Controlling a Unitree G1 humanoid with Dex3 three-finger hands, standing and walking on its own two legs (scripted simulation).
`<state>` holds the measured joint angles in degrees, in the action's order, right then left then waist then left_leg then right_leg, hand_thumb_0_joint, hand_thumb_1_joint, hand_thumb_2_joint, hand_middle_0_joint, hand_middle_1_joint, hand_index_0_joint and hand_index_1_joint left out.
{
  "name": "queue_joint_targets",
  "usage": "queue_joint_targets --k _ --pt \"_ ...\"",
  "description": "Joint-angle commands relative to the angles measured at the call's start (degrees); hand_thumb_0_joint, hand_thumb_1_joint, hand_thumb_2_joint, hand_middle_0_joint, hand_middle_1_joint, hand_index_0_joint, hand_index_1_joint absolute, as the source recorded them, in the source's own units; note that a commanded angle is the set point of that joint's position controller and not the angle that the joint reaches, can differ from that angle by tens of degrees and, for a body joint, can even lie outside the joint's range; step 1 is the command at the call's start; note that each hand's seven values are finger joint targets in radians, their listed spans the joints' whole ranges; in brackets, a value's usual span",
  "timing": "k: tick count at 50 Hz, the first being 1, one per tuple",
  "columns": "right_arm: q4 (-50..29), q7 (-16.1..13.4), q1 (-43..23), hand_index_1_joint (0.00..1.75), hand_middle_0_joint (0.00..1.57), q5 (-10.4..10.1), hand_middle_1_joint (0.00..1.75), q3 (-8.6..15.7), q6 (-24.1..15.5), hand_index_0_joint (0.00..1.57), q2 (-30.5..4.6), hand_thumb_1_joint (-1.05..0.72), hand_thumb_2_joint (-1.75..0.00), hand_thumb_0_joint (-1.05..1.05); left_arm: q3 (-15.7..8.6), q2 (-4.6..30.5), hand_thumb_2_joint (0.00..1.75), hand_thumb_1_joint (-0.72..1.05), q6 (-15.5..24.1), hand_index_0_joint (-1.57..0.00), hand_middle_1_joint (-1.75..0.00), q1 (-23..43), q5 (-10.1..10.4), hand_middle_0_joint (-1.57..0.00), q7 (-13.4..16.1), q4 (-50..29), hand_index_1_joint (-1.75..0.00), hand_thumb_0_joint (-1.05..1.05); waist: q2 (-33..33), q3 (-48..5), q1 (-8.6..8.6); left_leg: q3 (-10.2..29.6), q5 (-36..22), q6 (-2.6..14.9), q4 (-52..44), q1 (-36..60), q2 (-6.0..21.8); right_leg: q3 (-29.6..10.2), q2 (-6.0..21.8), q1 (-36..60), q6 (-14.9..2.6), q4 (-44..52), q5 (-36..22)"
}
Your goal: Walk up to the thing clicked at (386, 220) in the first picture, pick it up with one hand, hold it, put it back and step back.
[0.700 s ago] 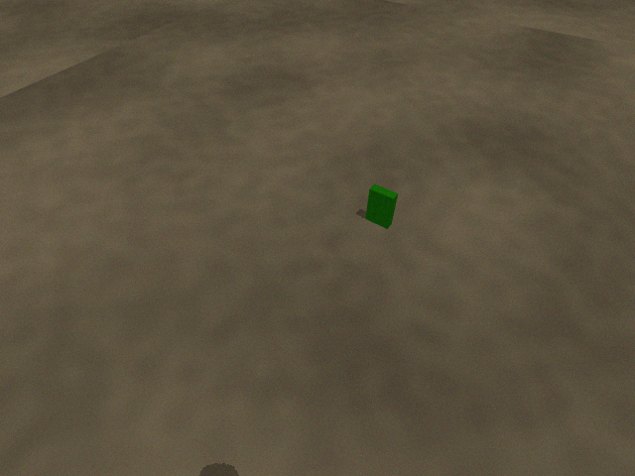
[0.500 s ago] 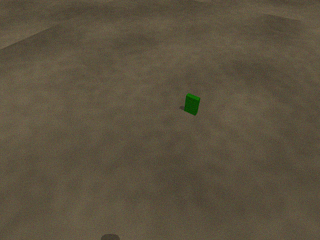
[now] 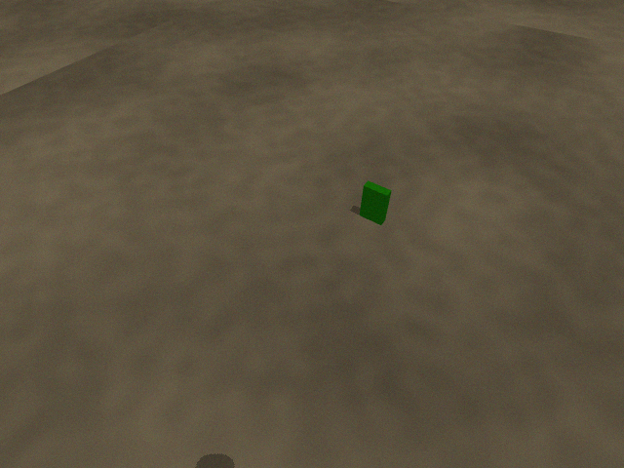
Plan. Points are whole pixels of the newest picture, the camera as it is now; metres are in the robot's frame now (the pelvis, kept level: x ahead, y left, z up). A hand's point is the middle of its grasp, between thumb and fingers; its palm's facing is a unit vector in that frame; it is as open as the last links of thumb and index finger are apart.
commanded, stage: stand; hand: left
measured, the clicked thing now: (374, 203) +1.29 -0.30 -0.69
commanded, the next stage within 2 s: walk up in 0.42 s
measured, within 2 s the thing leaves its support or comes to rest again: neither
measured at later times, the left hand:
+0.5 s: hand out of the picture +0.08 +0.26 -0.15, palm faces -0.06 -0.94 -0.34, open 7.4 cm
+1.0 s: hand (207, 431) +0.23 +0.17 -0.16, palm faces -0.22 -0.91 -0.35, open 7.4 cm
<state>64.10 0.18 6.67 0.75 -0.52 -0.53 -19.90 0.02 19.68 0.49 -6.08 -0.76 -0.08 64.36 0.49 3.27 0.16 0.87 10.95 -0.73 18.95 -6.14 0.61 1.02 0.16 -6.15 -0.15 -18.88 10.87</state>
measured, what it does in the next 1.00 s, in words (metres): walks ahead: right foot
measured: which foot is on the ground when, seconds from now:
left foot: down 0.00-0.72, up 0.74-1.00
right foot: down 0.00-0.46, up 0.48-0.70, down 0.72-1.00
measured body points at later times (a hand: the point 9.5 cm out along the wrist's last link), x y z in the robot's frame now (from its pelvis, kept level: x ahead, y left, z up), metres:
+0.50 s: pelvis +0.01 +0.00 +0.00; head +0.01 -0.01 +0.44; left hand +0.08 +0.31 -0.13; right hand +0.08 -0.31 -0.13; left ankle -0.01 +0.13 -0.75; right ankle -0.01 -0.12 -0.74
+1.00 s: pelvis +0.15 -0.10 -0.01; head +0.15 -0.10 +0.43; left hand +0.24 +0.21 -0.13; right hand +0.16 -0.43 -0.12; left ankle +0.25 +0.01 -0.72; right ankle +0.11 -0.21 -0.75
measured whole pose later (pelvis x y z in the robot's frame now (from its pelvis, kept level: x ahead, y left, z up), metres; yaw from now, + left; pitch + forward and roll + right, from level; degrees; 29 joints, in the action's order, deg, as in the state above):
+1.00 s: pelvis +0.15 -0.10 -0.01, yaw -14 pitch -3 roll -1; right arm 51.7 4.8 14.1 1.9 4.2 -2.8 -24.6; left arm -3.5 22.9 1.8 -20.3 -1.4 -4.3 51.9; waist 1.6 3.0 2.7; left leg -2.6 19.1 0.8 45.2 -25.6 4.5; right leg -0.4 -1.3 -10.3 -1.6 -29.7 17.1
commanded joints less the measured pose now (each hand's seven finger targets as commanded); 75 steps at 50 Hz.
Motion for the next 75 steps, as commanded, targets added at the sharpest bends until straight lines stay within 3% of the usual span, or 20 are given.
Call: queue_joint_targets --k 1,20,22,24,28,35,36,37,38,43,52,53,54,55,63,68,71,72,73,75 --pt "-3.5 -0.9 -1.8 0.3 0.2 -0.3 0.3 2.4 -1.3 0.2 -12.0 -0.9 -0.9 0.0 -2.3 12.2 0.9 0.9 1.4 -0.2 -0.3 2.4 0.3 -0.2 0.6 -3.5 -0.3 0.0 -0.5 -5.5 -0.17 4.8 -10.0 2.07 -2.4 0.7 6.8 -5.3 7.5 1.5 -1.46 2.6 -9.4" --pt "-3.4 -0.9 -2.1 0.3 0.2 -0.3 0.3 2.4 -1.3 0.2 -12.0 -0.9 -0.9 0.0 -2.3 12.2 0.9 0.9 1.3 -0.2 -0.3 2.2 0.4 -0.2 0.7 -3.4 -0.3 0.0 -0.5 -4.8 0.03 5.0 -10.2 1.96 -3.0 0.7 6.9 -5.2 7.5 1.5 -1.31 2.7 -9.2" --pt "-6.3 -0.1 5.6 0.3 0.2 1.5 0.3 7.8 -3.5 0.2 -19.7 -0.9 -0.9 0.0 -6.5 16.2 0.9 0.9 0.6 -0.2 -0.3 3.3 -1.5 -0.2 -2.5 -9.7 -0.3 0.0 0.8 -4.1 -4.34 8.2 27.9 7.96 -0.3 12.3 9.4 -5.1 2.2 -21.7 -2.97 -8.7 23.1" --pt "-7.8 -0.1 9.5 0.3 0.2 1.4 0.3 9.8 -4.2 0.2 -22.7 -0.9 -0.9 0.0 -6.4 13.9 0.9 0.9 0.3 -0.2 -0.3 9.2 -2.1 -0.2 -3.7 -14.2 -0.3 0.0 7.8 2.6 -7.51 23.0 31.5 15.75 -11.3 11.0 25.4 -4.4 3.6 -37.2 -1.41 -30.5 16.7" --pt "-13.1 0.2 1.0 0.3 0.2 1.8 0.3 9.5 -5.2 0.2 -20.6 -0.9 -0.9 0.0 -7.1 14.9 0.9 0.9 0.7 -0.2 -0.3 -0.2 -0.9 -0.2 -6.0 -13.8 -0.3 0.0 7.5 1.3 -0.43 12.8 24.0 13.55 -11.0 4.3 22.0 -6.9 8.7 -29.2 -0.56 -29.9 12.1" --pt "-15.5 1.4 -1.9 0.3 0.2 2.5 0.3 8.6 -3.9 0.2 -17.6 -0.9 -0.9 0.0 -9.3 16.4 0.9 0.9 1.5 -0.2 -0.3 -15.8 -1.3 -0.2 -5.8 -9.9 -0.3 0.0 -4.1 -2.4 6.74 -8.2 22.7 7.08 15.6 -18.4 9.5 5.5 0.4 6.9 -0.49 -15.2 3.6" --pt "-15.7 1.5 0.7 0.3 0.2 2.4 0.3 7.1 -3.5 0.2 -13.5 -0.9 -0.9 0.0 -10.7 19.9 0.9 0.9 2.2 -0.2 -0.3 -23.0 -1.5 -0.2 -4.6 -8.8 -0.3 0.0 -17.3 -4.3 10.03 -11.1 21.1 5.55 35.1 -26.2 4.0 -2.7 2.3 14.0 -2.56 -7.9 16.0" --pt "-18.9 1.8 -0.4 0.3 0.2 0.9 0.3 5.6 -3.6 0.2 -11.1 -0.9 -0.9 0.0 -11.6 25.9 0.9 0.9 2.6 -0.2 -0.3 -24.5 -1.3 -0.2 -3.7 -11.0 -0.3 0.0 -27.4 -2.3 10.13 -7.5 26.4 2.73 48.3 -37.7 -2.6 -35.0 16.6 10.7 -8.86 9.0 36.0" --pt "-18.5 1.6 -1.4 0.3 0.2 1.2 0.3 7.1 -3.3 0.2 -16.4 -0.9 -0.9 0.0 -10.9 27.3 0.9 0.9 2.7 -0.2 -0.3 -17.8 -0.5 -0.2 -3.9 -13.5 -0.3 0.0 -16.1 2.2 6.49 0.7 21.9 1.67 50.0 -33.4 2.4 -47.9 23.4 -1.7 -14.49 14.2 45.9" --pt "-13.6 3.0 8.6 0.3 0.2 0.1 0.3 7.8 -3.3 0.2 -17.4 -0.9 -0.9 0.0 -8.6 21.0 0.9 0.9 3.1 -0.2 -0.3 -8.6 0.2 -0.2 -3.0 -16.8 -0.3 0.0 -9.1 1.8 0.17 0.0 11.2 1.95 37.6 -21.0 6.4 -21.8 13.3 -11.0 -11.38 7.5 25.6" --pt "-15.2 2.9 17.4 0.3 0.2 1.1 0.3 9.7 -5.2 0.2 -16.7 -0.9 -0.9 0.0 -7.1 17.6 0.9 0.9 3.8 -0.2 -0.3 -4.2 -0.7 -0.2 -3.2 -21.1 -0.3 0.0 -0.7 -1.4 -6.32 -5.0 2.5 2.17 14.1 7.5 2.2 -9.9 7.1 -28.0 -8.06 -10.1 19.9" --pt "-14.0 2.1 22.9 0.3 0.2 1.8 0.3 10.8 -5.8 0.2 -19.7 -0.9 -0.9 0.0 -5.8 13.6 0.9 0.9 3.6 -0.2 -0.3 -7.5 -0.7 -0.2 -3.1 -21.1 -0.3 0.0 12.5 -4.2 -8.64 3.1 16.0 4.03 6.9 15.3 5.9 -5.7 1.3 -34.2 -6.33 -28.5 17.2" --pt "-15.4 1.4 24.4 0.3 0.2 2.4 0.3 11.3 -6.4 0.2 -23.3 -0.9 -0.9 0.0 -4.5 9.2 0.9 0.9 3.7 -0.2 -0.3 -9.8 -0.4 -0.2 -2.8 -21.4 -0.3 0.0 20.3 -3.5 -7.98 29.2 32.5 6.8 -3.8 15.0 19.9 -5.6 -6.2 -41.7 -3.04 -46.3 19.2" --pt "-18.1 1.4 17.3 0.3 0.2 0.4 0.3 11.2 -6.6 0.2 -25.2 -0.9 -0.9 0.0 -5.4 15.0 0.9 0.9 3.7 -0.2 -0.3 -12.2 -0.4 -0.2 -2.0 -20.5 -0.3 0.0 12.1 -2.9 -4.6 42.8 37.6 12.7 -12.2 9.1 27.0 -9.0 -3.7 -40.9 -3.25 -50.7 18.2" --pt "-18.5 1.4 15.2 0.3 0.2 0.4 0.3 8.6 -6.7 0.2 -19.5 -0.9 -0.9 0.0 -5.8 15.0 0.9 0.9 3.8 -0.2 -0.3 -5.1 0.5 -0.2 -4.3 -19.4 -0.3 0.0 8.2 1.0 -3.2 3.2 -11.0 13.4 -3.3 2.6 16.2 -3.3 3.7 -28.9 0.1 -30.0 7.8" --pt "-19.8 1.5 12.9 0.3 0.2 -0.1 0.3 8.8 -5.5 0.2 -20.7 -0.9 -0.9 0.0 -5.9 13.4 0.9 0.9 3.3 -0.2 -0.3 -2.5 0.4 -0.2 -5.1 -20.1 -0.3 0.0 8.3 -1.2 -2.03 -2.5 -8.0 10.39 0.4 -1.7 14.5 2.9 1.7 -15.5 -2.02 -16.4 -2.0" --pt "-20.6 1.3 12.4 0.3 0.2 -0.2 0.3 7.4 -4.8 0.2 -17.6 -0.9 -0.9 0.0 -7.8 16.7 0.9 0.9 3.7 -0.2 -0.3 -12.9 0.5 -0.2 -4.1 -16.1 -0.3 0.0 -2.6 -7.0 4.41 -7.1 -10.4 7.28 20.5 -10.5 10.8 2.8 -0.9 7.3 -3.54 -11.2 -2.3" --pt "-21.1 1.4 15.3 0.3 0.2 -0.4 0.3 5.9 -4.8 0.2 -14.2 -0.9 -0.9 0.0 -9.3 20.5 0.9 0.9 4.2 -0.2 -0.3 -18.7 0.2 -0.2 -3.3 -15.3 -0.3 0.0 -12.8 -10.7 7.28 -9.2 -3.5 5.26 36.0 -19.9 6.1 -7.3 4.1 17.0 -5.67 -7.5 8.2" --pt "-22.1 1.5 17.3 0.3 0.2 -0.8 0.3 5.0 -4.6 0.2 -12.2 -0.9 -0.9 0.0 -10.1 25.4 0.9 0.9 4.6 -0.2 -0.3 -20.6 0.6 -0.2 -2.5 -16.8 -0.3 0.0 -19.8 -12.5 6.49 -6.6 17.9 2.91 48.0 -30.6 -0.2 -38.2 21.4 19.9 -12.15 1.9 16.8" --pt "-19.4 0.7 14.1 0.3 0.2 -0.9 0.3 7.0 -3.6 0.2 -19.1 -0.9 -0.9 0.0 -9.4 24.2 0.9 0.9 4.3 -0.2 -0.3 -13.8 2.3 -0.2 -2.2 -18.6 -0.3 0.0 -5.8 -5.7 4.6 2.8 15.3 3.12 53.5 -31.0 4.8 -35.9 21.7 8.9 -16.4 3.0 15.7"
